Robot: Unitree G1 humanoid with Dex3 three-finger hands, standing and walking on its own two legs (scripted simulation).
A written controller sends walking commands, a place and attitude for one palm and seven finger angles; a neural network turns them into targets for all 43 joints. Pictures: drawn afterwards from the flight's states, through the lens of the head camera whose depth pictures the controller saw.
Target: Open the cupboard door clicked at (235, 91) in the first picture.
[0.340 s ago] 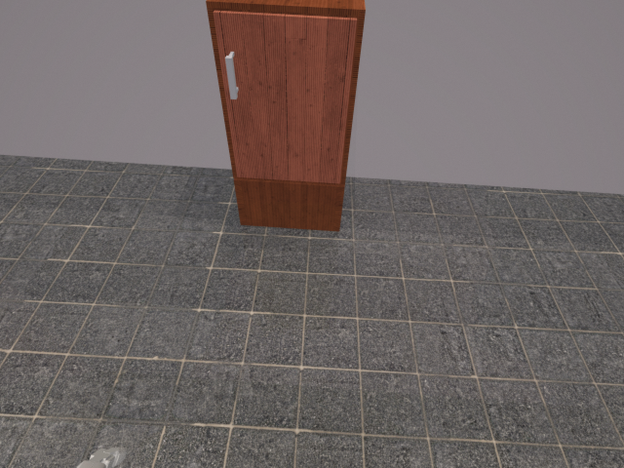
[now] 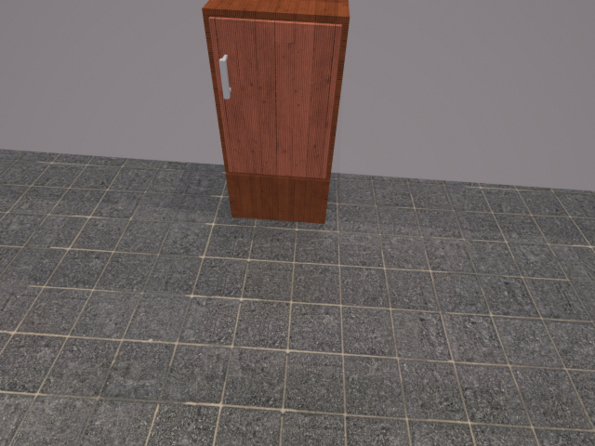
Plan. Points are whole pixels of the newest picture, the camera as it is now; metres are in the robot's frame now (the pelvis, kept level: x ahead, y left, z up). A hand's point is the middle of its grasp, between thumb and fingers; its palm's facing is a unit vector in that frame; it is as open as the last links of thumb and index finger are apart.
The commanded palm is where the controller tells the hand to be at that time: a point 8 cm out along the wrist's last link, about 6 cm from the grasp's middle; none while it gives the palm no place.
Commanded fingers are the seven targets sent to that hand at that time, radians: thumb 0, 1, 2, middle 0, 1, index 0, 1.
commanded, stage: stand and wait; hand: left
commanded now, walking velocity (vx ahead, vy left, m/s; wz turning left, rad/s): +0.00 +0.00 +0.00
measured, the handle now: (226, 76) +1.21 +0.31 -0.05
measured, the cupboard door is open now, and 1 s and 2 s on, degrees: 0 0 0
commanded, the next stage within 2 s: look at it before walking up in 0.50 s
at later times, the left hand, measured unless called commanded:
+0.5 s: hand out of the picture +0.05 +0.24 -0.15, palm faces -0.04 -0.94 -0.34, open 7.4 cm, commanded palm none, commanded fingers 0.00 0.90 0.90 -0.20 -0.30 -0.20 -0.30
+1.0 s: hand out of the picture +0.07 +0.23 -0.15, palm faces -0.05 -0.94 -0.33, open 7.4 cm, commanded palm none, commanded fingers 0.00 0.90 0.90 -0.20 -0.30 -0.20 -0.30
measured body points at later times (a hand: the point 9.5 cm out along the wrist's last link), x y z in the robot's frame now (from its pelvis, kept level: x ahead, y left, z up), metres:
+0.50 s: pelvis -0.01 -0.01 +0.00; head -0.02 -0.01 +0.45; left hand +0.06 +0.29 -0.13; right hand +0.05 -0.31 -0.13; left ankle +0.00 +0.11 -0.74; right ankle +0.00 -0.14 -0.74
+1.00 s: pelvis -0.01 -0.02 +0.00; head -0.01 -0.01 +0.45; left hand +0.07 +0.28 -0.13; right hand +0.06 -0.32 -0.13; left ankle +0.00 +0.11 -0.74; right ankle +0.00 -0.14 -0.74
